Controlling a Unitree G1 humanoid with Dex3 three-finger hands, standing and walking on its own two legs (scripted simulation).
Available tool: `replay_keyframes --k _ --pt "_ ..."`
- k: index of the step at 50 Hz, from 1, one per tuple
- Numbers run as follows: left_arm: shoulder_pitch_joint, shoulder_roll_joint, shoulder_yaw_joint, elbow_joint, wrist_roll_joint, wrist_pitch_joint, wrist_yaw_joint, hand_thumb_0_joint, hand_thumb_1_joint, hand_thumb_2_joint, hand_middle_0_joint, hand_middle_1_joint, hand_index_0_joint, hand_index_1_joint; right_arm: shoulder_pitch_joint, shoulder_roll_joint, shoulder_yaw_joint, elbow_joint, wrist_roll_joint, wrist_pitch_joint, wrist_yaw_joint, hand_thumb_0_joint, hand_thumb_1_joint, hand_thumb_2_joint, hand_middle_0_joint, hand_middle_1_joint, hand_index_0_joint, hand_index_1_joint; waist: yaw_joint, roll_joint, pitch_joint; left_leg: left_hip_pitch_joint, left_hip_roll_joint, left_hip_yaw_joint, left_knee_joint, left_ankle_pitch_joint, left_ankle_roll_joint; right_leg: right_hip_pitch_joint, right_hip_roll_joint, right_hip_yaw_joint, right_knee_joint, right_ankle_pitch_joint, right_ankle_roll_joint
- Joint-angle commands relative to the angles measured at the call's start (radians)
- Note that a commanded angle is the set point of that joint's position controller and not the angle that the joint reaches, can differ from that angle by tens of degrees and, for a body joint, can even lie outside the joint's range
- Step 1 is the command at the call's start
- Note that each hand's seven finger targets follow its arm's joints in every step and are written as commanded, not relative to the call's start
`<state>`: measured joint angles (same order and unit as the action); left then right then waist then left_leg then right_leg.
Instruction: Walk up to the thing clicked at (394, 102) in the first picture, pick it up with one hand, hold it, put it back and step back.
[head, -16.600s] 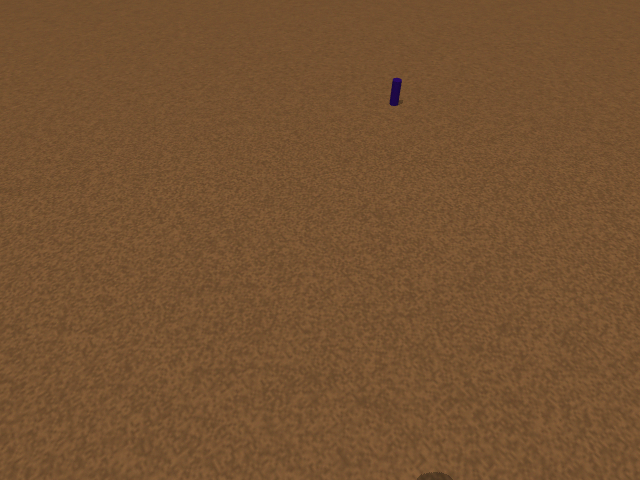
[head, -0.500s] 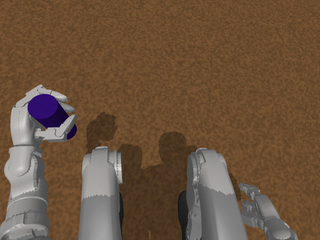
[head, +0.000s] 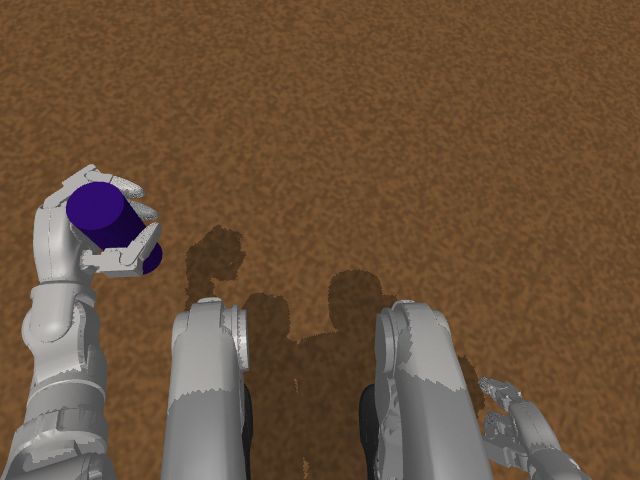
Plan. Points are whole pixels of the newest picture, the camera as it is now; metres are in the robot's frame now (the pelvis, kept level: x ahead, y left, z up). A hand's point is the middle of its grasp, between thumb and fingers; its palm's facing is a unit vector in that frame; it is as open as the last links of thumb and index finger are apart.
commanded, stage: lift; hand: left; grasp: from the side
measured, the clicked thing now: (122, 234) +0.39 +0.26 -0.03
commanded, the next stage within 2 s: none
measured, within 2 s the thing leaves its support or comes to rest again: neither
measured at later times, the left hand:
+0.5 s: hand (97, 210) +0.38 +0.24 +0.06, palm faces +0.09 -1.00 -0.03, open 7.2 cm
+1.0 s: hand out of the picture +0.37 +0.23 +0.24, palm faces +0.16 -0.99 -0.04, open 7.2 cm
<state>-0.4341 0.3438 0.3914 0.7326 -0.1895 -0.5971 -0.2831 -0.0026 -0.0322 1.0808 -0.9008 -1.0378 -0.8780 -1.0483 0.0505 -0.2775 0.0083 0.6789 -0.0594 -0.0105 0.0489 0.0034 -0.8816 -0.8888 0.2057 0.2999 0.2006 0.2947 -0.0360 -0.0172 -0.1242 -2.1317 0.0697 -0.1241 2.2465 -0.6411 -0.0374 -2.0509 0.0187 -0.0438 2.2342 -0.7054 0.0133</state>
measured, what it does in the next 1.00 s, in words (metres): rises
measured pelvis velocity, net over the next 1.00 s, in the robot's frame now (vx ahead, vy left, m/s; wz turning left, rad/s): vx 0.04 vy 0.01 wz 0.06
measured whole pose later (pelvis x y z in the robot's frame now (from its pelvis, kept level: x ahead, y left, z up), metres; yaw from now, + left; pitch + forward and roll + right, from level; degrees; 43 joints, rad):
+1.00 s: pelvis +0.04 +0.01 +0.20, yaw +3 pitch +25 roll -4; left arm -0.09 0.26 0.22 0.17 -0.21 -0.26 -0.11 0.00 -0.03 1.08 -0.90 -1.05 -0.88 -1.05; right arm 0.12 -0.23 -0.01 0.58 0.04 -0.03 -0.04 0.01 -0.88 -0.88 0.21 0.30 0.20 0.29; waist -0.02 0.03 -0.18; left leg -1.47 0.07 -0.07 1.62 -0.60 -0.02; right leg -1.38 -0.01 -0.05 1.59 -0.65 0.02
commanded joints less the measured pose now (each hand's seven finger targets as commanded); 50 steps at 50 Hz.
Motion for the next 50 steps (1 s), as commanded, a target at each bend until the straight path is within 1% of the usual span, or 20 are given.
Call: replay_keyframes --k 1,7,9,12,15,18,22,26,28,35,36,37,40,41,44,45,46,48,49,50 --pt "-0.238 0.208 0.052 -0.206 -0.024 -0.074 0.000 0.000 0.388 1.229 -1.320 -1.394 -1.345 -1.377 0.063 -0.189 -0.069 -0.089 0.003 -0.028 -0.013 0.000 -0.902 -0.893 0.201 0.299 0.200 0.299 0.011 0.111 -0.590 0.437 -0.032 0.085 -0.270 0.017 0.055 0.277 0.023 -0.044 -0.303 0.069 -0.053" --pt "-0.219 0.219 0.056 -0.264 -0.044 -0.061 -0.024 0.000 0.400 1.226 -1.320 -1.397 -1.348 -1.378 0.068 -0.190 -0.077 -0.092 0.015 -0.032 -0.022 0.000 -0.902 -0.893 0.201 0.299 0.200 0.299 0.020 0.103 -0.628 0.461 -0.033 0.091 -0.290 0.033 0.058 0.325 0.020 -0.022 -0.342 0.078 -0.050" --pt "-0.195 0.222 0.055 -0.270 -0.044 -0.046 -0.028 0.000 0.400 1.209 -1.302 -1.377 -1.330 -1.357 0.076 -0.190 -0.081 -0.093 0.020 -0.031 -0.027 0.000 -0.902 -0.893 0.201 0.299 0.200 0.299 0.011 0.098 -0.624 0.465 -0.033 0.089 -0.301 0.024 0.060 0.334 0.019 -0.021 -0.360 0.072 -0.049" --pt "-0.194 0.197 0.048 -0.323 -0.063 -0.030 -0.028 0.000 0.435 1.221 -1.277 -1.366 -1.307 -1.344 0.073 -0.187 -0.081 -0.101 0.029 -0.034 -0.032 0.000 -0.894 -0.891 0.201 0.299 0.200 0.299 0.015 0.107 -0.638 0.499 -0.034 0.084 -0.325 0.032 0.058 0.338 0.018 -0.024 -0.372 0.083 -0.052" --pt "-0.129 0.184 0.035 -0.335 -0.063 -0.001 -0.026 0.000 0.454 1.226 -1.281 -1.379 -1.316 -1.353 0.080 -0.187 -0.085 -0.105 0.039 -0.032 -0.038 0.000 -0.888 -0.889 0.201 0.299 0.200 0.299 0.016 0.108 -0.623 0.538 -0.031 0.076 -0.357 0.047 0.056 0.348 0.017 -0.031 -0.389 0.103 -0.052" --pt "-0.138 0.186 0.032 -0.398 -0.071 0.019 -0.018 0.000 0.401 1.227 -1.303 -1.391 -1.337 -1.366 0.067 -0.175 -0.081 -0.128 0.051 -0.036 -0.042 0.000 -0.893 -0.890 0.201 0.299 0.200 0.299 0.015 0.089 -0.599 0.524 -0.030 0.073 -0.391 0.009 0.059 0.376 0.014 -0.019 -0.434 0.061 -0.048" --pt "-0.089 0.170 0.006 -0.486 -0.081 0.056 -0.013 0.000 0.435 1.232 -1.306 -1.391 -1.340 -1.365 0.067 -0.171 -0.086 -0.157 0.063 -0.040 -0.049 0.000 -0.887 -0.888 0.201 0.299 0.200 0.299 0.026 0.095 -0.638 0.583 -0.031 0.073 -0.435 0.039 0.056 0.431 0.011 -0.006 -0.483 0.087 -0.048" --pt "-0.050 0.137 -0.025 -0.548 -0.078 0.103 0.012 0.000 0.429 1.237 -1.299 -1.389 -1.335 -1.363 0.075 -0.167 -0.090 -0.165 0.075 -0.041 -0.057 0.000 -0.880 -0.887 0.201 0.299 0.200 0.299 0.017 0.100 -0.610 0.646 -0.027 0.064 -0.494 0.042 0.056 0.464 0.009 -0.006 -0.533 0.103 -0.048" --pt "-0.034 0.152 -0.010 -0.611 -0.083 0.121 0.031 0.000 0.444 1.247 -1.297 -1.391 -1.332 -1.365 0.068 -0.158 -0.088 -0.179 0.081 -0.043 -0.061 0.000 -0.877 -0.886 0.201 0.299 0.200 0.299 0.028 0.092 -0.618 0.666 -0.028 0.064 -0.522 0.034 0.057 0.506 0.008 0.002 -0.570 0.090 -0.045" --pt "0.051 0.106 -0.071 -0.742 -0.066 0.191 0.092 0.000 0.420 1.207 -1.261 -1.350 -1.293 -1.327 0.077 -0.142 -0.095 -0.198 0.090 -0.048 -0.077 0.000 -0.882 -0.888 0.201 0.299 0.200 0.299 0.022 0.102 -0.644 0.846 -0.026 0.061 -0.621 0.150 0.058 0.636 0.006 0.002 -0.666 0.217 -0.040" --pt "0.081 0.104 -0.067 -0.750 -0.062 0.203 0.105 0.000 0.420 1.212 -1.257 -1.351 -1.289 -1.328 0.075 -0.136 -0.094 -0.205 0.092 -0.048 -0.079 0.000 -0.878 -0.887 0.201 0.299 0.200 0.299 0.029 0.096 -0.628 0.852 -0.029 0.063 -0.644 0.137 0.057 0.662 0.004 0.007 -0.694 0.205 -0.038" --pt "0.080 0.095 -0.083 -0.757 -0.055 0.210 0.114 0.000 0.420 1.209 -1.256 -1.353 -1.289 -1.328 0.079 -0.139 -0.093 -0.202 0.092 -0.048 -0.082 0.000 -0.880 -0.887 0.201 0.299 0.200 0.299 0.017 0.103 -0.611 0.885 -0.025 0.053 -0.669 0.138 0.055 0.663 0.005 0.000 -0.702 0.211 -0.039" --pt "0.124 0.106 -0.066 -0.779 -0.042 0.236 0.149 0.000 0.433 1.201 -1.251 -1.343 -1.283 -1.319 0.083 -0.131 -0.092 -0.212 0.097 -0.048 -0.087 0.000 -0.879 -0.887 0.201 0.299 0.200 0.299 0.027 0.082 -0.597 0.936 -0.029 0.050 -0.729 0.152 0.055 0.744 0.002 -0.001 -0.756 0.230 -0.035" --pt "0.160 0.078 -0.097 -0.793 -0.041 0.245 0.154 0.000 0.451 1.215 -1.255 -1.358 -1.289 -1.332 0.081 -0.122 -0.090 -0.219 0.098 -0.049 -0.089 0.000 -0.878 -0.887 0.201 0.299 0.200 0.299 0.019 0.087 -0.595 0.962 -0.032 0.051 -0.754 0.163 0.054 0.768 0.002 -0.002 -0.776 0.241 -0.034" --pt "0.159 0.065 -0.106 -0.790 -0.043 0.262 0.171 0.000 0.446 1.220 -1.256 -1.352 -1.287 -1.330 0.091 -0.116 -0.087 -0.214 0.100 -0.055 -0.095 0.000 -0.877 -0.887 0.201 0.299 0.200 0.299 -0.001 0.075 -0.529 0.988 -0.033 0.056 -0.802 0.165 0.055 0.827 0.000 0.004 -0.839 0.249 -0.030" --pt "0.156 0.082 -0.086 -0.788 -0.046 0.265 0.178 0.000 0.440 1.218 -1.262 -1.354 -1.292 -1.333 0.097 -0.112 -0.086 -0.216 0.103 -0.056 -0.097 0.000 -0.879 -0.888 0.201 0.299 0.200 0.299 0.002 0.053 -0.531 0.989 -0.036 0.062 -0.809 0.186 0.058 0.874 -0.001 0.009 -0.861 0.271 -0.026" --pt "0.155 0.077 -0.100 -0.775 -0.037 0.266 0.178 0.000 0.441 1.213 -1.261 -1.346 -1.291 -1.325 0.103 -0.109 -0.083 -0.210 0.103 -0.058 -0.098 0.000 -0.877 -0.887 0.201 0.299 0.200 0.299 -0.012 0.065 -0.516 1.016 -0.037 0.060 -0.832 0.193 0.058 0.883 -0.001 0.006 -0.875 0.281 -0.028" --pt "0.210 0.047 -0.121 -0.741 -0.035 0.271 0.179 0.000 0.449 1.226 -1.261 -1.356 -1.290 -1.335 0.103 -0.109 -0.082 -0.215 0.105 -0.065 -0.099 0.000 -0.878 -0.887 0.201 0.299 0.200 0.299 -0.002 0.068 -0.458 1.058 -0.036 0.048 -0.884 0.176 0.052 0.882 -0.002 -0.001 -0.897 0.262 -0.032" --pt "0.166 0.056 -0.128 -0.774 -0.032 0.265 0.177 0.000 0.443 1.225 -1.257 -1.350 -1.285 -1.331 0.101 -0.104 -0.080 -0.212 0.103 -0.066 -0.098 0.000 -0.875 -0.887 0.201 0.299 0.200 0.299 0.000 0.103 -0.448 1.079 -0.037 0.050 -0.908 0.155 0.049 0.884 -0.003 0.004 -0.919 0.241 -0.033" --pt "0.191 0.054 -0.127 -0.749 -0.029 0.266 0.180 0.000 0.451 1.228 -1.274 -1.359 -1.301 -1.341 0.104 -0.106 -0.081 -0.219 0.105 -0.067 -0.100 0.000 -0.876 -0.887 0.201 0.300 0.200 0.300 0.005 0.092 -0.448 1.105 -0.037 0.050 -0.924 0.162 0.048 0.909 -0.005 0.004 -0.936 0.245 -0.034"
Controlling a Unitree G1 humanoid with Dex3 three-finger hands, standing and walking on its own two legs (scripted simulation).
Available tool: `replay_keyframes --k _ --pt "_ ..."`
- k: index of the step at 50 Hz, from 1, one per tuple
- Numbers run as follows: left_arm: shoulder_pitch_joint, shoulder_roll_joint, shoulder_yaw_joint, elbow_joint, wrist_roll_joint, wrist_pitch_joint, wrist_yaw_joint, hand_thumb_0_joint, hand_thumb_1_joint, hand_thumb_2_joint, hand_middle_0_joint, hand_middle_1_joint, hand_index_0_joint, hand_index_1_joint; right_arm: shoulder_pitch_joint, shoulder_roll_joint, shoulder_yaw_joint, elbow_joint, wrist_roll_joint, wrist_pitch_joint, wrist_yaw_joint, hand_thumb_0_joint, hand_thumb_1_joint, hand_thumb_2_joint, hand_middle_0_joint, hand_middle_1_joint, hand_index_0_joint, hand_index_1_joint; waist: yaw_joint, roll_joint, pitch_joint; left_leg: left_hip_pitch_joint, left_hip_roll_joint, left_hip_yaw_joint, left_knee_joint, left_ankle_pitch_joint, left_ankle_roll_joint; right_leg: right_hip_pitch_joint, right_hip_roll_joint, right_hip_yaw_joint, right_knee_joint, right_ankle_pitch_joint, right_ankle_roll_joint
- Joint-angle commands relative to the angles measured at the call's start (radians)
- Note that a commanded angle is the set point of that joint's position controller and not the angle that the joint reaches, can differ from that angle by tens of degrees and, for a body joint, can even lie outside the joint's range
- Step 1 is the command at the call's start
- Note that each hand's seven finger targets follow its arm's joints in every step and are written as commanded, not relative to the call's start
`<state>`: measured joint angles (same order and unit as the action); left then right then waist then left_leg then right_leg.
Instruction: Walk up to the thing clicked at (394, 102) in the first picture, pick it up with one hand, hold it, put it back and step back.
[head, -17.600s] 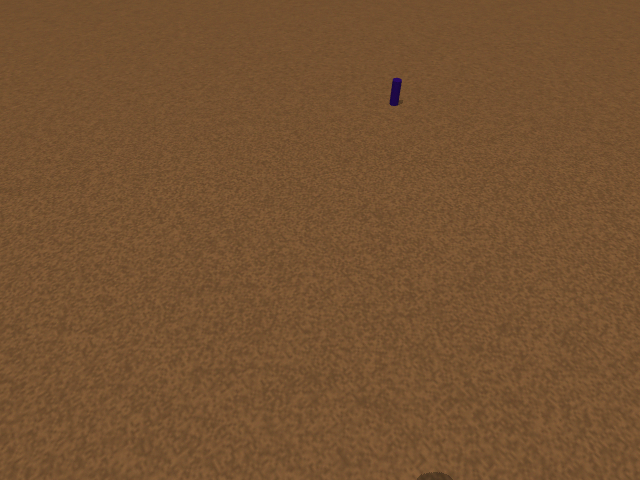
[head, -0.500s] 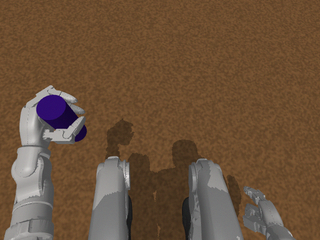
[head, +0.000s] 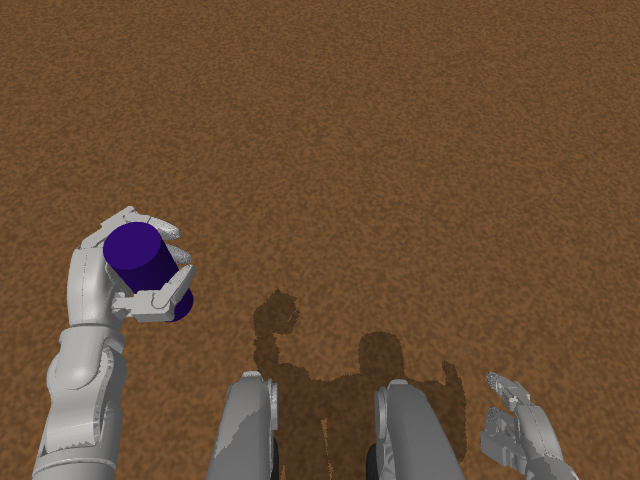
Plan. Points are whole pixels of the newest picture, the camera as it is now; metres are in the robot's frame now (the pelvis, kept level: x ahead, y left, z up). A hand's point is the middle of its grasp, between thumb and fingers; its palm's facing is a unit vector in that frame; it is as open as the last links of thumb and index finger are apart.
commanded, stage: lift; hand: left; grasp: from the side
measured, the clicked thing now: (155, 277) +0.35 +0.21 +0.02
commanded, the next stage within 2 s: hold in 1.14 s
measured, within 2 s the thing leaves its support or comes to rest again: neither
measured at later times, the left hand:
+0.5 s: hand (130, 232) +0.34 +0.19 +0.14, palm faces +0.08 -1.00 -0.03, open 7.2 cm
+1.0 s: hand (125, 189) +0.35 +0.18 +0.19, palm faces +0.08 -1.00 -0.01, open 7.2 cm
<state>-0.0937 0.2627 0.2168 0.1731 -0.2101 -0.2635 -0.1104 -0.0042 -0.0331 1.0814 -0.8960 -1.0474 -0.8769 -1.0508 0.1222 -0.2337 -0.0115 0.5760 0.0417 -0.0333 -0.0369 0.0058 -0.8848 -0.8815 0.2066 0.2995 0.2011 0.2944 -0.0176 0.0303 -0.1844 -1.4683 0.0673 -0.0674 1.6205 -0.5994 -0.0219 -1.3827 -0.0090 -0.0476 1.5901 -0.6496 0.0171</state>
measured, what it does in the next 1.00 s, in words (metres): rises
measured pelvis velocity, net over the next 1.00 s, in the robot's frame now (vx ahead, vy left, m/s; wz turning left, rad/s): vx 0.03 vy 0.00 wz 0.03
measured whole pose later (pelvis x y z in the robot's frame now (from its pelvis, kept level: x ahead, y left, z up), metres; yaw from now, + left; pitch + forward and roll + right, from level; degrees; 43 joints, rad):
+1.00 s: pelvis +0.03 +0.00 +0.14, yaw +2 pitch +10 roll -2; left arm -0.09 0.21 0.15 0.34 -0.19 -0.32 -0.12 0.00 -0.03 1.08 -0.89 -1.06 -0.87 -1.06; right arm 0.23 -0.23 -0.01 0.62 0.02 -0.05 -0.03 0.01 -0.89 -0.89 0.21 0.30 0.20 0.29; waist -0.02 0.02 -0.07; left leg -0.76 0.06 -0.02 1.01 -0.43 -0.02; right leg -0.69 -0.01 -0.03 0.98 -0.47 0.02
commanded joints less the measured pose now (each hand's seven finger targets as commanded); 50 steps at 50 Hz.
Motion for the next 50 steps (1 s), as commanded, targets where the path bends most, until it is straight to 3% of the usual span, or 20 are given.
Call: replay_keyframes --k 1,2,3,4,7,9,11,15,18,21,23,27,28,31,33,35,39,44,45,50 --pt "-0.157 0.139 0.038 -0.185 0.000 -0.068 0.004 0.000 0.439 1.219 -1.274 -1.355 -1.302 -1.336 0.045 -0.151 -0.061 -0.110 0.003 -0.046 -0.016 0.000 -0.879 -0.888 0.201 0.299 0.200 0.299 -0.027 0.047 -0.381 0.465 -0.033 -0.011 -0.317 0.146 0.032 0.260 0.022 0.003 -0.304 0.219 -0.037" --pt "-0.179 0.134 0.023 -0.204 0.000 -0.071 0.000 0.000 0.435 1.215 -1.262 -1.342 -1.287 -1.325 0.041 -0.149 -0.058 -0.112 0.003 -0.050 -0.014 0.000 -0.874 -0.888 0.201 0.299 0.200 0.299 -0.019 0.065 -0.367 0.489 -0.034 -0.008 -0.336 0.144 0.029 0.265 0.021 0.005 -0.317 0.217 -0.040" --pt "-0.166 0.145 0.037 -0.188 -0.002 -0.069 0.001 0.000 0.436 1.211 -1.270 -1.351 -1.297 -1.332 0.043 -0.142 -0.055 -0.110 0.003 -0.054 -0.015 0.000 -0.879 -0.888 0.201 0.300 0.200 0.300 -0.015 0.058 -0.355 0.485 -0.038 0.002 -0.342 0.144 0.031 0.293 0.021 0.011 -0.344 0.215 -0.037" --pt "-0.165 0.126 0.020 -0.176 -0.004 -0.069 -0.002 0.000 0.415 1.202 -1.265 -1.344 -1.292 -1.325 0.056 -0.148 -0.056 -0.114 0.004 -0.056 -0.015 0.000 -0.880 -0.889 0.201 0.299 0.200 0.299 -0.032 0.044 -0.358 0.518 -0.035 0.000 -0.358 0.172 0.031 0.315 0.021 0.005 -0.359 0.243 -0.037" --pt "-0.171 0.136 0.027 -0.168 -0.006 -0.075 -0.001 0.000 0.418 1.195 -1.258 -1.337 -1.285 -1.318 0.057 -0.144 -0.052 -0.109 0.003 -0.063 -0.015 0.000 -0.878 -0.888 0.201 0.300 0.200 0.300 -0.015 0.045 -0.330 0.558 -0.038 0.010 -0.395 0.200 0.030 0.371 0.018 0.008 -0.405 0.269 -0.036" --pt "-0.190 0.124 0.017 -0.173 -0.004 -0.084 0.001 0.000 0.409 1.198 -1.259 -1.340 -1.286 -1.321 0.061 -0.135 -0.049 -0.107 0.000 -0.063 -0.012 0.000 -0.878 -0.888 0.201 0.300 0.200 0.300 -0.024 0.042 -0.320 0.570 -0.041 0.015 -0.421 0.201 0.031 0.406 0.017 0.011 -0.436 0.275 -0.034" --pt "-0.185 0.129 0.030 -0.165 -0.006 -0.087 0.004 0.000 0.394 1.191 -1.257 -1.336 -1.284 -1.317 0.064 -0.137 -0.051 -0.109 0.001 -0.069 -0.012 0.000 -0.880 -0.888 0.201 0.300 0.200 0.300 -0.013 0.043 -0.313 0.605 -0.040 0.016 -0.453 0.192 0.029 0.434 0.016 0.010 -0.464 0.264 -0.034" --pt "-0.166 0.107 0.003 -0.136 0.002 -0.094 -0.001 0.000 0.421 1.190 -1.244 -1.321 -1.269 -1.304 0.065 -0.140 -0.051 -0.105 -0.003 -0.065 -0.010 0.000 -0.876 -0.888 0.201 0.300 0.200 0.300 -0.011 0.049 -0.275 0.675 -0.037 0.008 -0.520 0.202 0.022 0.459 0.019 -0.002 -0.500 0.271 -0.037" --pt "-0.180 0.114 0.008 -0.145 0.000 -0.101 -0.002 0.000 0.401 1.188 -1.254 -1.325 -1.277 -1.310 0.074 -0.138 -0.050 -0.105 -0.005 -0.065 -0.011 0.000 -0.882 -0.890 0.201 0.300 0.200 0.300 -0.014 0.026 -0.286 0.710 -0.038 0.019 -0.544 0.241 0.025 0.527 0.020 0.001 -0.541 0.311 -0.033" --pt "-0.164 0.103 0.007 -0.101 0.003 -0.101 0.003 0.000 0.390 1.201 -1.268 -1.340 -1.290 -1.327 0.073 -0.135 -0.047 -0.104 -0.007 -0.066 -0.011 0.000 -0.885 -0.890 0.201 0.300 0.200 0.300 -0.017 -0.002 -0.224 0.703 -0.040 0.023 -0.583 0.194 0.028 0.549 0.019 0.002 -0.586 0.268 -0.029" --pt "-0.213 0.098 -0.003 -0.130 0.004 -0.116 0.004 0.000 0.389 1.204 -1.263 -1.337 -1.282 -1.326 0.067 -0.131 -0.044 -0.103 -0.012 -0.070 -0.008 0.000 -0.885 -0.891 0.201 0.300 0.200 0.300 -0.017 0.035 -0.213 0.736 -0.038 0.014 -0.623 0.143 0.023 0.541 0.019 -0.001 -0.599 0.227 -0.031" --pt "-0.175 0.095 -0.010 -0.095 0.008 -0.113 0.001 0.000 0.382 1.214 -1.266 -1.348 -1.285 -1.338 0.081 -0.132 -0.045 -0.101 -0.012 -0.069 -0.011 0.000 -0.890 -0.892 0.201 0.300 0.200 0.300 -0.013 0.010 -0.227 0.786 -0.039 0.027 -0.641 0.236 0.022 0.611 0.021 0.000 -0.635 0.308 -0.030" --pt "-0.194 0.078 -0.032 -0.115 0.004 -0.116 -0.003 0.000 0.386 1.213 -1.270 -1.348 -1.289 -1.338 0.090 -0.133 -0.045 -0.100 -0.013 -0.069 -0.011 0.000 -0.891 -0.893 0.201 0.300 0.200 0.300 -0.021 0.007 -0.242 0.811 -0.039 0.030 -0.644 0.270 0.022 0.637 0.020 0.001 -0.644 0.343 -0.029" --pt "-0.218 0.091 -0.009 -0.102 0.006 -0.119 0.005 0.000 0.356 1.223 -1.280 -1.363 -1.298 -1.354 0.083 -0.132 -0.045 -0.095 -0.015 -0.071 -0.010 0.000 -0.890 -0.893 0.200 0.300 0.200 0.300 -0.012 0.020 -0.209 0.833 -0.037 0.031 -0.680 0.229 0.021 0.638 0.020 0.002 -0.672 0.304 -0.031" --pt "-0.229 0.072 -0.028 -0.105 0.003 -0.125 0.004 0.000 0.346 1.226 -1.269 -1.358 -1.287 -1.352 0.077 -0.122 -0.040 -0.094 -0.016 -0.070 -0.009 0.000 -0.890 -0.893 0.200 0.300 0.200 0.300 -0.020 0.007 -0.174 0.818 -0.042 0.038 -0.693 0.210 0.023 0.658 0.019 0.005 -0.698 0.289 -0.027" --pt "-0.202 0.087 -0.006 -0.085 0.002 -0.122 0.008 0.000 0.376 1.232 -1.258 -1.357 -1.278 -1.347 0.085 -0.124 -0.042 -0.093 -0.017 -0.070 -0.012 0.000 -0.891 -0.893 0.201 0.300 0.200 0.300 -0.011 -0.006 -0.200 0.837 -0.042 0.046 -0.696 0.257 0.025 0.702 0.017 0.012 -0.712 0.337 -0.023" --pt "-0.215 0.081 -0.019 -0.073 0.013 -0.122 0.000 0.000 0.356 1.222 -1.252 -1.352 -1.271 -1.343 0.090 -0.126 -0.045 -0.090 -0.021 -0.066 -0.011 0.000 -0.890 -0.893 0.200 0.300 0.200 0.300 -0.019 -0.001 -0.201 0.885 -0.040 0.052 -0.713 0.317 0.026 0.736 0.018 0.013 -0.725 0.402 -0.023" --pt "-0.253 0.085 -0.006 -0.083 0.005 -0.132 -0.002 0.000 0.369 1.236 -1.242 -1.354 -1.261 -1.346 0.082 -0.120 -0.042 -0.084 -0.023 -0.063 -0.007 0.000 -0.885 -0.893 0.200 0.300 0.200 0.300 -0.007 0.019 -0.173 0.906 -0.040 0.047 -0.756 0.285 0.021 0.757 0.020 0.005 -0.752 0.363 -0.027" --pt "-0.211 0.065 -0.013 -0.044 0.005 -0.129 -0.002 0.000 0.367 1.236 -1.248 -1.353 -1.266 -1.346 0.078 -0.123 -0.043 -0.088 -0.022 -0.062 -0.005 0.000 -0.885 -0.893 0.200 0.300 0.200 0.300 -0.005 0.002 -0.171 0.912 -0.040 0.047 -0.764 0.294 0.021 0.765 0.019 0.002 -0.755 0.371 -0.027" --pt "-0.252 0.073 -0.021 -0.049 0.006 -0.131 -0.016 0.000 0.377 1.250 -1.256 -1.371 -1.275 -1.363 0.087 -0.131 -0.048 -0.079 -0.023 -0.057 -0.007 0.000 -0.885 -0.893 0.200 0.300 0.200 0.300 -0.017 0.004 -0.162 0.943 -0.040 0.052 -0.772 0.348 0.022 0.788 0.020 0.007 -0.770 0.428 -0.025"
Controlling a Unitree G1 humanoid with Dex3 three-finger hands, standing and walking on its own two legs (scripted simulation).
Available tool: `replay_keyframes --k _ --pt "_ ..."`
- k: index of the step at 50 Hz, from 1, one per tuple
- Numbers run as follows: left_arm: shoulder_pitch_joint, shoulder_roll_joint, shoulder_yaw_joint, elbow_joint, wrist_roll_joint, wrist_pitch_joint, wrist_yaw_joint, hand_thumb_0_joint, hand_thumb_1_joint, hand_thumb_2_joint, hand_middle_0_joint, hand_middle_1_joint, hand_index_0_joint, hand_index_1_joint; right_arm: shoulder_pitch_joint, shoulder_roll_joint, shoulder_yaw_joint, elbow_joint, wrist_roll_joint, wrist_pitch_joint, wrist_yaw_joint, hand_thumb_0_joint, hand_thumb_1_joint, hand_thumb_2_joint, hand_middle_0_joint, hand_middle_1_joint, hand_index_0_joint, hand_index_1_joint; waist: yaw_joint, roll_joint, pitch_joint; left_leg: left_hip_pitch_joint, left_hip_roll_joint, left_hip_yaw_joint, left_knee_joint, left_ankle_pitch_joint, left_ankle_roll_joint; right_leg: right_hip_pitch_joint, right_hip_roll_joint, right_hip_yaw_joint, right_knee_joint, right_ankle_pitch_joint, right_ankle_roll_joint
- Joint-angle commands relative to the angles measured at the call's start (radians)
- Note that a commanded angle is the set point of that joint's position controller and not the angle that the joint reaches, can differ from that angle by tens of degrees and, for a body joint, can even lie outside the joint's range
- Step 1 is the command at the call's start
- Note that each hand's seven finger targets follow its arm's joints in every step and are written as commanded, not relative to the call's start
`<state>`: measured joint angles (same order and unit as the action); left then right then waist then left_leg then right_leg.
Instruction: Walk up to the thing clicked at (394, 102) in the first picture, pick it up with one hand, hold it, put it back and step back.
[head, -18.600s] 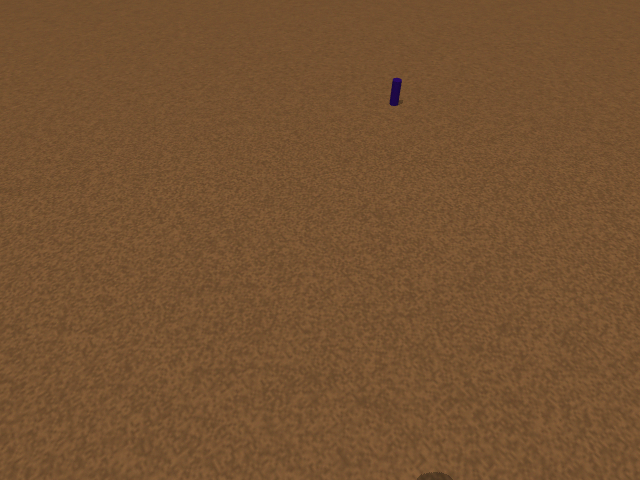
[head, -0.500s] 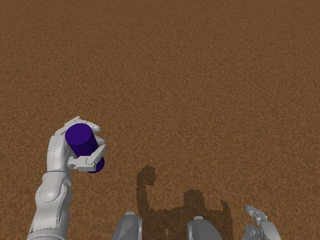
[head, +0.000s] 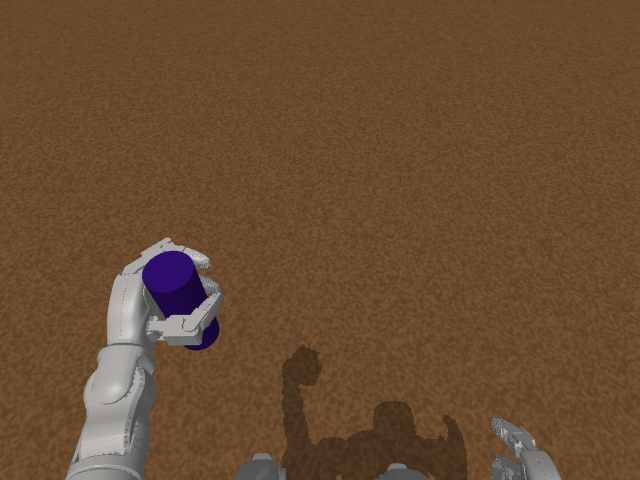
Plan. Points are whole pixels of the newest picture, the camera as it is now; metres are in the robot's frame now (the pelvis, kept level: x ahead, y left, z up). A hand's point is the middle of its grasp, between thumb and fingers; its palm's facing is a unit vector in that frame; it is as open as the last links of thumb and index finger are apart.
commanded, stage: lift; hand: left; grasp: from the side
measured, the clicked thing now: (186, 305) +0.33 +0.18 +0.03
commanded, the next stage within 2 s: hold in 0.14 s
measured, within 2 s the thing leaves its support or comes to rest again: neither
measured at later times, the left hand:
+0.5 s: hand (191, 285) +0.33 +0.17 +0.07, palm faces +0.04 -1.00 -0.01, open 7.2 cm
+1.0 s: hand (183, 284) +0.33 +0.17 +0.09, palm faces +0.05 -1.00 -0.01, open 7.2 cm
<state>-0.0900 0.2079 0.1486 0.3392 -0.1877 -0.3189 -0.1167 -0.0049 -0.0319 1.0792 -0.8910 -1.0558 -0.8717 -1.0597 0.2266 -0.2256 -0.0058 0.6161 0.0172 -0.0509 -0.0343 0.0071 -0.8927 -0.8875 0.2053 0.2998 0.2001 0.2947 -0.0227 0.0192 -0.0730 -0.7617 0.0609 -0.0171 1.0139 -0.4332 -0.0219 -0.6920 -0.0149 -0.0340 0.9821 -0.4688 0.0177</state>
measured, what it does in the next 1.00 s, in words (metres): stands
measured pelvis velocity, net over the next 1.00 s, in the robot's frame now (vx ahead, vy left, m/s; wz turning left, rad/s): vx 0.01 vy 0.00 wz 0.00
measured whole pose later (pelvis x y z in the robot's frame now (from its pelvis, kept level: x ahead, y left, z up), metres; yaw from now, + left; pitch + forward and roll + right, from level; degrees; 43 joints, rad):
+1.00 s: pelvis +0.01 +0.00 +0.03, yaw +0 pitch +5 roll -1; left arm -0.08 0.19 0.14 0.34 -0.18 -0.30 -0.11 -0.01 -0.03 1.08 -0.89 -1.06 -0.87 -1.06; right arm 0.23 -0.22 0.00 0.64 0.02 -0.03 -0.03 0.01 -0.90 -0.89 0.20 0.30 0.20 0.29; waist -0.02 0.02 -0.03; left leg -0.56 0.05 0.00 0.85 -0.38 -0.02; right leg -0.49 -0.02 -0.03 0.82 -0.41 0.02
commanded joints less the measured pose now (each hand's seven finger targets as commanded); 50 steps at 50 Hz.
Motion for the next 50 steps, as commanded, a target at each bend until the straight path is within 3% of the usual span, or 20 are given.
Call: replay_keyframes --k 1,8,9,12,13,15,17,23,26,30,32,33,35,37,39,40,41,44,45,50 --pt "-0.238 0.130 0.057 -0.204 -0.016 -0.074 -0.007 0.000 0.395 1.250 -1.258 -1.372 -1.277 -1.363 -0.019 -0.136 -0.052 -0.120 0.001 -0.037 -0.008 0.000 -0.884 -0.893 0.200 0.300 0.200 0.300 -0.002 0.007 -0.272 0.232 -0.034 0.003 -0.169 0.184 0.022 0.111 0.025 -0.006 -0.164 0.250 -0.025" --pt "-0.259 0.145 0.068 -0.199 -0.020 -0.080 -0.016 0.000 0.350 1.240 -1.260 -1.372 -1.278 -1.365 -0.033 -0.139 -0.052 -0.119 0.002 -0.035 -0.008 0.000 -0.888 -0.894 0.200 0.300 0.200 0.300 0.002 -0.002 -0.269 0.263 -0.036 0.012 -0.189 0.197 0.024 0.152 0.023 0.002 -0.195 0.265 -0.021" --pt "-0.259 0.124 0.048 -0.201 -0.021 -0.080 -0.018 0.000 0.336 1.232 -1.261 -1.371 -1.279 -1.364 -0.031 -0.135 -0.050 -0.121 0.000 -0.032 -0.009 0.000 -0.893 -0.895 0.200 0.300 0.200 0.300 -0.006 0.000 -0.267 0.259 -0.039 0.015 -0.189 0.197 0.024 0.158 0.022 0.004 -0.199 0.269 -0.020" --pt "-0.253 0.125 0.057 -0.196 -0.026 -0.080 -0.020 0.000 0.337 1.248 -1.267 -1.386 -1.285 -1.379 -0.029 -0.133 -0.049 -0.117 0.000 -0.029 -0.008 0.000 -0.891 -0.895 0.200 0.300 0.200 0.300 -0.002 -0.009 -0.268 0.262 -0.041 0.017 -0.194 0.212 0.025 0.184 0.021 0.005 -0.209 0.287 -0.018" --pt "-0.255 0.142 0.071 -0.193 -0.025 -0.077 -0.018 0.000 0.345 1.186 -1.280 -1.370 -1.299 -1.359 -0.024 -0.138 -0.052 -0.114 0.000 -0.027 -0.009 0.000 -0.906 -0.897 0.200 0.300 0.200 0.300 -0.001 -0.011 -0.278 0.263 -0.041 0.020 -0.191 0.229 0.027 0.194 0.019 0.011 -0.214 0.308 -0.015" --pt "-0.253 0.121 0.052 -0.199 -0.025 -0.078 -0.020 0.000 0.333 1.183 -1.274 -1.363 -1.291 -1.355 -0.026 -0.134 -0.049 -0.114 0.000 -0.025 -0.007 0.000 -0.906 -0.897 0.200 0.300 0.200 0.300 -0.003 -0.016 -0.262 0.273 -0.040 0.022 -0.197 0.235 0.027 0.197 0.019 0.012 -0.219 0.316 -0.015" --pt "-0.257 0.137 0.073 -0.196 -0.024 -0.077 -0.017 0.000 0.347 1.173 -1.268 -1.353 -1.286 -1.342 -0.028 -0.137 -0.053 -0.114 0.000 -0.024 -0.009 0.000 -0.901 -0.895 0.200 0.300 0.200 0.300 -0.003 -0.010 -0.275 0.292 -0.040 0.019 -0.205 0.245 0.026 0.199 0.022 0.006 -0.220 0.321 -0.017" --pt "-0.268 0.121 0.051 -0.211 -0.018 -0.076 -0.007 0.000 0.361 1.167 -1.262 -1.344 -1.279 -1.335 -0.036 -0.133 -0.049 -0.112 0.001 -0.020 -0.008 0.000 -0.902 -0.896 0.200 0.300 0.200 0.300 0.000 0.005 -0.248 0.316 -0.039 0.017 -0.235 0.226 0.021 0.200 0.025 -0.001 -0.235 0.291 -0.023" --pt "-0.270 0.133 0.060 -0.224 -0.016 -0.072 -0.001 0.000 0.364 1.168 -1.254 -1.338 -1.269 -1.330 -0.033 -0.132 -0.049 -0.110 -0.001 -0.020 -0.011 0.000 -0.901 -0.897 0.200 0.300 0.200 0.300 -0.002 -0.006 -0.267 0.322 -0.043 0.026 -0.227 0.263 0.026 0.241 0.020 0.008 -0.245 0.342 -0.015" --pt "-0.269 0.110 0.042 -0.218 -0.016 -0.068 0.002 0.000 0.362 1.165 -1.255 -1.339 -1.271 -1.330 -0.052 -0.127 -0.045 -0.118 0.000 -0.017 -0.011 0.000 -0.900 -0.897 0.200 0.300 0.200 0.300 -0.004 -0.015 -0.208 0.306 -0.045 0.026 -0.253 0.194 0.025 0.218 0.021 0.005 -0.268 0.270 -0.017" --pt "-0.258 0.132 0.059 -0.221 -0.014 -0.065 0.003 0.000 0.375 1.167 -1.257 -1.340 -1.273 -1.330 -0.039 -0.133 -0.049 -0.113 0.000 -0.017 -0.013 0.000 -0.899 -0.896 0.200 0.300 0.200 0.300 -0.001 -0.010 -0.254 0.335 -0.043 0.026 -0.252 0.238 0.026 0.244 0.021 0.006 -0.264 0.311 -0.017" --pt "-0.260 0.111 0.034 -0.227 -0.014 -0.064 -0.001 0.000 0.374 1.158 -1.250 -1.334 -1.267 -1.324 -0.045 -0.133 -0.049 -0.114 0.001 -0.018 -0.011 0.000 -0.899 -0.896 0.200 0.300 0.200 0.300 -0.007 0.004 -0.237 0.346 -0.043 0.022 -0.260 0.237 0.023 0.234 0.024 0.001 -0.264 0.306 -0.020" --pt "-0.255 0.111 0.037 -0.218 -0.014 -0.061 -0.003 0.000 0.355 1.164 -1.257 -1.348 -1.274 -1.337 -0.035 -0.131 -0.048 -0.110 0.000 -0.018 -0.010 0.000 -0.901 -0.897 0.200 0.300 0.200 0.300 -0.005 0.001 -0.228 0.356 -0.039 0.017 -0.261 0.271 0.022 0.237 0.028 -0.006 -0.260 0.330 -0.021" --pt "-0.244 0.121 0.049 -0.216 -0.014 -0.056 0.003 0.000 0.366 1.155 -1.251 -1.337 -1.268 -1.326 -0.048 -0.128 -0.046 -0.113 0.003 -0.016 -0.011 0.000 -0.900 -0.897 0.200 0.300 0.200 0.300 0.008 -0.005 -0.221 0.346 -0.043 0.024 -0.268 0.250 0.023 0.249 0.024 -0.001 -0.274 0.315 -0.020" --pt "-0.257 0.119 0.051 -0.233 -0.016 -0.057 0.004 0.000 0.344 1.168 -1.256 -1.341 -1.272 -1.334 -0.046 -0.128 -0.047 -0.115 0.001 -0.017 -0.010 0.000 -0.901 -0.898 0.200 0.300 0.200 0.300 0.003 -0.008 -0.232 0.351 -0.042 0.021 -0.276 0.241 0.023 0.260 0.025 -0.003 -0.279 0.307 -0.019" --pt "-0.241 0.083 0.023 -0.211 -0.018 -0.053 0.003 0.000 0.342 1.158 -1.260 -1.343 -1.278 -1.333 -0.056 -0.125 -0.044 -0.116 0.002 -0.020 -0.007 0.000 -0.898 -0.897 0.200 0.300 0.200 0.300 0.000 -0.002 -0.188 0.340 -0.041 0.020 -0.285 0.216 0.020 0.235 0.027 -0.007 -0.278 0.278 -0.023" --pt "-0.247 0.107 0.042 -0.221 -0.016 -0.051 0.006 0.000 0.339 1.157 -1.256 -1.342 -1.273 -1.332 -0.051 -0.128 -0.047 -0.116 0.002 -0.019 -0.008 0.000 -0.897 -0.897 0.200 0.300 0.200 0.300 0.007 0.008 -0.206 0.348 -0.043 0.025 -0.284 0.219 0.020 0.239 0.025 -0.004 -0.286 0.279 -0.023" --pt "-0.252 0.108 0.029 -0.243 -0.006 -0.057 0.009 0.000 0.365 1.163 -1.249 -1.338 -1.266 -1.328 -0.045 -0.129 -0.048 -0.114 0.001 -0.018 -0.005 0.000 -0.895 -0.896 0.200 0.300 0.200 0.300 0.002 0.008 -0.214 0.365 -0.040 0.020 -0.292 0.233 0.019 0.250 0.027 -0.007 -0.280 0.292 -0.025" --pt "-0.283 0.132 0.050 -0.262 -0.010 -0.061 0.008 0.000 0.373 1.160 -1.250 -1.336 -1.266 -1.326 -0.045 -0.130 -0.048 -0.111 0.000 -0.019 -0.005 0.000 -0.896 -0.897 0.200 0.300 0.200 0.300 0.004 0.029 -0.227 0.370 -0.041 0.019 -0.289 0.242 0.018 0.258 0.026 -0.006 -0.281 0.299 -0.025" --pt "-0.284 0.106 0.033 -0.218 -0.010 -0.057 0.007 0.000 0.382 1.169 -1.248 -1.338 -1.266 -1.328 -0.049 -0.125 -0.045 -0.107 -0.002 -0.024 -0.008 0.000 -0.894 -0.897 0.200 0.300 0.200 0.300 -0.005 0.000 -0.202 0.358 -0.040 0.018 -0.296 0.212 0.022 0.246 0.026 -0.006 -0.291 0.275 -0.023"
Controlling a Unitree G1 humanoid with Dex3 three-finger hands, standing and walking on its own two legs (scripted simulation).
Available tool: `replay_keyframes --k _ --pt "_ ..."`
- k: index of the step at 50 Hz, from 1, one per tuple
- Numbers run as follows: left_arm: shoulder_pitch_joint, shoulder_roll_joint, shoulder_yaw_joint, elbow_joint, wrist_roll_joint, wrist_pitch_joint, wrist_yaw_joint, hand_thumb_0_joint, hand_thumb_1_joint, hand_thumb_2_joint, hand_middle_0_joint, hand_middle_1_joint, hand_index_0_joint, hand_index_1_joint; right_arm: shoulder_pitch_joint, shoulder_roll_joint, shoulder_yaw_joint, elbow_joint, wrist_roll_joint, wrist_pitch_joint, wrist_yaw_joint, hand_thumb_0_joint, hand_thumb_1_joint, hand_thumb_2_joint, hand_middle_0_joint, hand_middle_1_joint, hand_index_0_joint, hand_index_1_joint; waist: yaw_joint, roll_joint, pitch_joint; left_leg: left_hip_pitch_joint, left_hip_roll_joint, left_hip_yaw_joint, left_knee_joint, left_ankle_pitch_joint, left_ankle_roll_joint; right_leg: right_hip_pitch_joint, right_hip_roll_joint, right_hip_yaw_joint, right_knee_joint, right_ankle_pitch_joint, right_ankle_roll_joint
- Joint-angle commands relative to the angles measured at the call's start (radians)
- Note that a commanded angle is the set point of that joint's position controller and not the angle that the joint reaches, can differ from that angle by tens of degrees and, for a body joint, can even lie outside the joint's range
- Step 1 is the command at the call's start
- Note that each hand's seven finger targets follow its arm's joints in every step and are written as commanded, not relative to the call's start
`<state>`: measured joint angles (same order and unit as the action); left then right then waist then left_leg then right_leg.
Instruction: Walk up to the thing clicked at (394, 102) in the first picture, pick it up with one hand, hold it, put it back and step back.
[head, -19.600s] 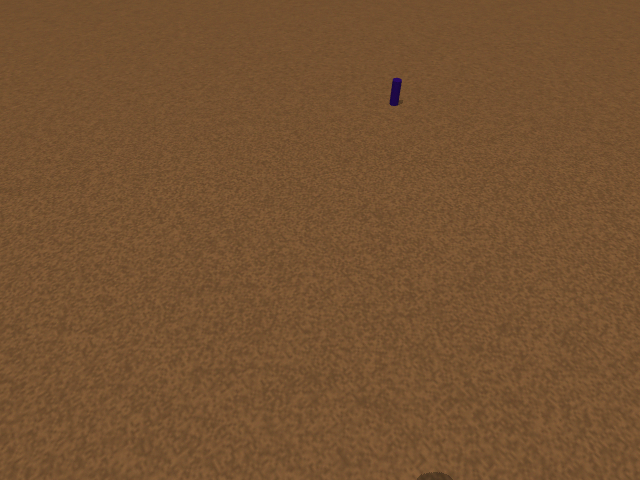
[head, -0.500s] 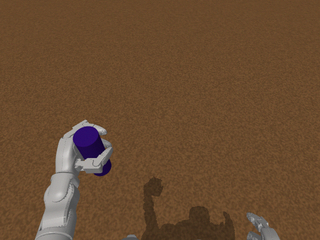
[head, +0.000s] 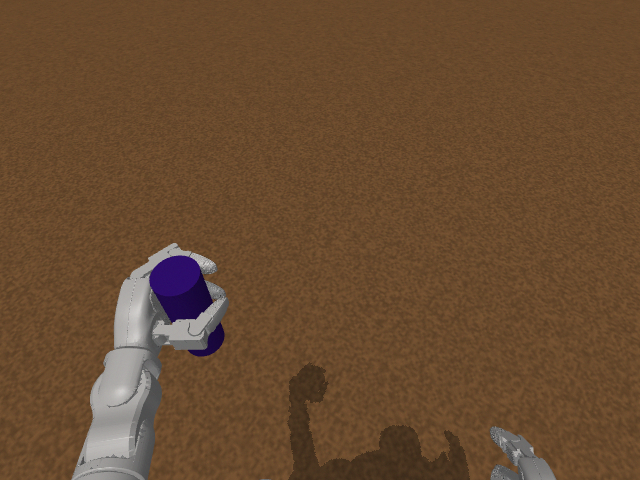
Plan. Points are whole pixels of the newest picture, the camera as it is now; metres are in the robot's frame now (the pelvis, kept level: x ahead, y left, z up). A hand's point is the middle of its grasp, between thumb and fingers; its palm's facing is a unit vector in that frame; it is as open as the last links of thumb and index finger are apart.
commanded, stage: hold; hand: left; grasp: from the side
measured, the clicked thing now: (191, 310) +0.32 +0.18 +0.04
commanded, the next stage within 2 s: crouch in 1.84 s
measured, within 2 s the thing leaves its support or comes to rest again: neither
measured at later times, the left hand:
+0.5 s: hand (201, 308) +0.31 +0.16 +0.06, palm faces +0.03 -1.00 -0.01, open 7.2 cm
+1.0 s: hand (201, 307) +0.31 +0.16 +0.06, palm faces +0.04 -1.00 +0.00, open 7.2 cm
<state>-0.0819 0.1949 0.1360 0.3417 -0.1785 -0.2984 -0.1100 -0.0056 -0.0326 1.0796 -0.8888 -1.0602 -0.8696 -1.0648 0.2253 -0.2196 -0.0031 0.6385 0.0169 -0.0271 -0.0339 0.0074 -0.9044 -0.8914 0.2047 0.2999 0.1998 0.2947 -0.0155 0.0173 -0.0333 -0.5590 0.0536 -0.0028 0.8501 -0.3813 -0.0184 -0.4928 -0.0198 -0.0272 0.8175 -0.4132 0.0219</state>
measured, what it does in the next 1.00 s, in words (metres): stands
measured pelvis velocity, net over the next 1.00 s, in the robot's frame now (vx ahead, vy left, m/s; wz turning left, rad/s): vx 0.00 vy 0.00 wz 0.00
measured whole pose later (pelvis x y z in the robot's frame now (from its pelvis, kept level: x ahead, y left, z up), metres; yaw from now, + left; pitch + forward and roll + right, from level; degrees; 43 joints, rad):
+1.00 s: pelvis +0.00 +0.00 +0.00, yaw +0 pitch +5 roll -1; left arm -0.10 0.19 0.13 0.39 -0.18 -0.34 -0.12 -0.01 -0.03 1.08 -0.89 -1.06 -0.87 -1.07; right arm 0.22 -0.22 -0.01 0.66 0.01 -0.03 -0.03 0.01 -0.90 -0.89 0.20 0.30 0.20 0.29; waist -0.02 0.02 -0.03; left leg -0.54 0.05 0.00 0.83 -0.37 -0.02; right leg -0.48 -0.02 -0.03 0.81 -0.40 0.02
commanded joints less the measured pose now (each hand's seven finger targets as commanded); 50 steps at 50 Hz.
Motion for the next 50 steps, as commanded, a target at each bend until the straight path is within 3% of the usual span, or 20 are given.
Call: replay_keyframes --k 1,5,6,8,9,11,12,13,17,18,20,21,23,28,32,33,36,41,42,50 --pt "-0.276 0.105 0.044 -0.198 -0.021 -0.077 0.001 0.000 0.375 1.170 -1.244 -1.338 -1.261 -1.328 -0.050 -0.136 -0.051 -0.131 0.001 -0.049 -0.005 0.000 -0.896 -0.898 0.200 0.300 0.200 0.300 -0.010 -0.003 -0.218 0.157 -0.031 0.003 -0.143 0.138 0.015 0.033 0.033 -0.017 -0.128 0.193 -0.030" --pt "-0.278 0.133 0.051 -0.233 -0.016 -0.089 -0.005 0.000 0.397 1.180 -1.251 -1.344 -1.269 -1.334 -0.042 -0.139 -0.054 -0.132 -0.001 -0.049 -0.002 0.000 -0.893 -0.897 0.200 0.300 0.200 0.300 0.001 0.025 -0.273 0.177 -0.032 0.002 -0.142 0.161 0.014 0.059 0.031 -0.016 -0.122 0.213 -0.032" --pt "-0.269 0.113 0.030 -0.227 -0.018 -0.091 -0.010 0.000 0.385 1.175 -1.263 -1.358 -1.282 -1.345 -0.050 -0.132 -0.048 -0.135 0.000 -0.050 -0.001 0.000 -0.894 -0.896 0.200 0.300 0.200 0.300 0.000 0.032 -0.252 0.173 -0.035 0.005 -0.139 0.167 0.012 0.058 0.031 -0.016 -0.124 0.218 -0.032" --pt "-0.266 0.121 0.046 -0.241 -0.024 -0.092 -0.006 0.000 0.396 1.182 -1.259 -1.350 -1.276 -1.341 -0.046 -0.137 -0.052 -0.135 0.000 -0.052 -0.002 0.000 -0.894 -0.897 0.200 0.300 0.200 0.300 0.002 0.010 -0.290 0.186 -0.033 0.006 -0.133 0.198 0.013 0.073 0.032 -0.015 -0.124 0.248 -0.029" --pt "-0.295 0.132 0.058 -0.229 -0.025 -0.093 -0.004 0.000 0.414 1.179 -1.252 -1.336 -1.267 -1.327 -0.036 -0.140 -0.052 -0.129 -0.001 -0.051 -0.005 0.000 -0.893 -0.898 0.200 0.300 0.200 0.300 -0.013 -0.005 -0.273 0.181 -0.030 0.003 -0.131 0.198 0.017 0.067 0.032 -0.015 -0.123 0.253 -0.026" --pt "-0.289 0.114 0.040 -0.212 -0.025 -0.095 -0.007 0.000 0.407 1.182 -1.259 -1.352 -1.276 -1.342 -0.047 -0.134 -0.046 -0.124 -0.002 -0.054 -0.004 0.000 -0.895 -0.897 0.200 0.300 0.200 0.300 -0.012 0.007 -0.231 0.163 -0.032 0.007 -0.133 0.180 0.016 0.050 0.030 -0.012 -0.126 0.238 -0.026" --pt "-0.263 0.108 0.040 -0.211 -0.025 -0.091 -0.006 0.000 0.383 1.183 -1.255 -1.352 -1.270 -1.344 -0.041 -0.134 -0.049 -0.125 -0.001 -0.053 -0.005 0.000 -0.899 -0.899 0.200 0.300 0.200 0.300 -0.007 -0.007 -0.260 0.178 -0.031 0.006 -0.130 0.207 0.018 0.068 0.030 -0.013 -0.127 0.263 -0.025" --pt "-0.272 0.137 0.067 -0.196 -0.020 -0.089 0.000 0.000 0.392 1.188 -1.254 -1.348 -1.269 -1.340 -0.044 -0.138 -0.051 -0.124 0.001 -0.051 -0.005 0.000 -0.897 -0.899 0.200 0.300 0.200 0.300 -0.003 -0.021 -0.241 0.161 -0.032 0.006 -0.136 0.185 0.019 0.064 0.030 -0.012 -0.131 0.241 -0.025" --pt "-0.258 0.088 0.020 -0.185 -0.021 -0.091 -0.008 0.000 0.376 1.189 -1.250 -1.348 -1.266 -1.340 -0.056 -0.135 -0.049 -0.129 -0.001 -0.051 -0.004 0.000 -0.891 -0.898 0.200 0.300 0.200 0.300 -0.010 -0.012 -0.217 0.154 -0.037 0.013 -0.144 0.139 0.020 0.044 0.028 -0.007 -0.147 0.200 -0.025" --pt "-0.273 0.102 0.031 -0.196 -0.022 -0.094 -0.009 0.000 0.400 1.184 -1.252 -1.347 -1.268 -1.338 -0.061 -0.133 -0.048 -0.128 0.000 -0.053 -0.004 0.000 -0.892 -0.898 0.200 0.300 0.200 0.300 -0.007 -0.008 -0.208 0.145 -0.040 0.014 -0.148 0.117 0.019 0.047 0.026 -0.007 -0.154 0.180 -0.025" --pt "-0.272 0.114 0.032 -0.214 -0.017 -0.100 -0.007 0.000 0.373 1.172 -1.241 -1.337 -1.256 -1.328 -0.059 -0.135 -0.050 -0.128 -0.001 -0.054 -0.005 0.000 -0.895 -0.898 0.200 0.300 0.200 0.300 -0.002 -0.007 -0.231 0.157 -0.039 0.012 -0.150 0.122 0.018 0.059 0.027 -0.009 -0.148 0.182 -0.027" --pt "-0.287 0.140 0.059 -0.226 -0.016 -0.103 -0.004 0.000 0.399 1.176 -1.248 -1.337 -1.262 -1.329 -0.054 -0.135 -0.051 -0.126 0.000 -0.052 -0.005 0.000 -0.896 -0.899 0.200 0.300 0.200 0.300 0.003 0.006 -0.262 0.169 -0.043 0.014 -0.147 0.133 0.019 0.076 0.023 -0.005 -0.153 0.195 -0.025" --pt "-0.280 0.121 0.036 -0.239 -0.018 -0.105 -0.005 0.000 0.383 1.174 -1.252 -1.343 -1.268 -1.334 -0.059 -0.131 -0.046 -0.131 -0.001 -0.055 -0.003 0.000 -0.896 -0.898 0.200 0.300 0.200 0.300 0.002 0.007 -0.238 0.164 -0.039 0.011 -0.151 0.140 0.017 0.069 0.028 -0.010 -0.147 0.197 -0.028" --pt "-0.277 0.124 0.053 -0.191 -0.020 -0.101 0.004 0.000 0.396 1.191 -1.244 -1.348 -1.259 -1.340 -0.049 -0.131 -0.046 -0.118 -0.001 -0.053 -0.007 0.000 -0.894 -0.899 0.200 0.300 0.200 0.300 -0.008 -0.029 -0.229 0.150 -0.037 0.014 -0.133 0.182 0.023 0.071 0.025 -0.005 -0.144 0.251 -0.020" --pt "-0.308 0.097 0.021 -0.194 -0.020 -0.110 -0.013 0.000 0.383 1.195 -1.238 -1.343 -1.251 -1.338 -0.042 -0.135 -0.050 -0.112 -0.004 -0.054 -0.005 0.000 -0.890 -0.899 0.200 0.300 0.200 0.300 -0.017 0.000 -0.244 0.180 -0.032 0.006 -0.141 0.175 0.018 0.053 0.028 -0.010 -0.132 0.233 -0.026" --pt "-0.276 0.118 0.046 -0.165 -0.019 -0.109 -0.012 0.000 0.408 1.191 -1.244 -1.341 -1.258 -1.335 -0.054 -0.141 -0.053 -0.114 -0.002 -0.053 -0.004 0.000 -0.890 -0.898 0.200 0.300 0.200 0.300 -0.003 0.006 -0.233 0.166 -0.036 0.008 -0.145 0.159 0.016 0.052 0.027 -0.011 -0.136 0.215 -0.029" --pt "-0.262 0.122 0.046 -0.189 -0.024 -0.115 -0.015 0.000 0.375 1.190 -1.267 -1.365 -1.283 -1.357 -0.056 -0.134 -0.047 -0.124 0.000 -0.054 -0.002 0.000 -0.901 -0.900 0.200 0.300 0.200 0.300 0.007 -0.008 -0.247 0.169 -0.040 0.010 -0.145 0.170 0.019 0.085 0.025 -0.008 -0.143 0.226 -0.025" --pt "-0.269 0.106 0.037 -0.174 -0.028 -0.111 -0.018 0.000 0.371 1.191 -1.239 -1.344 -1.253 -1.338 -0.049 -0.141 -0.053 -0.115 0.000 -0.054 -0.001 0.000 -0.893 -0.899 0.200 0.300 0.200 0.300 -0.012 -0.007 -0.236 0.172 -0.033 0.007 -0.140 0.190 0.018 0.053 0.030 -0.012 -0.135 0.246 -0.026" --pt "-0.265 0.122 0.058 -0.170 -0.030 -0.114 -0.016 0.000 0.385 1.191 -1.229 -1.333 -1.243 -1.328 -0.049 -0.137 -0.051 -0.113 -0.002 -0.052 -0.002 0.000 -0.892 -0.900 0.200 0.300 0.200 0.300 -0.001 -0.019 -0.236 0.155 -0.035 0.008 -0.135 0.186 0.020 0.064 0.027 -0.011 -0.138 0.244 -0.024" --pt "-0.276 0.110 0.040 -0.177 -0.021 -0.117 -0.011 0.000 0.392 1.192 -1.245 -1.340 -1.256 -1.336 -0.053 -0.134 -0.049 -0.118 -0.002 -0.053 -0.006 0.000 -0.895 -0.901 0.199 0.300 0.200 0.300 -0.005 -0.020 -0.245 0.168 -0.039 0.015 -0.140 0.177 0.022 0.076 0.024 -0.004 -0.142 0.242 -0.023"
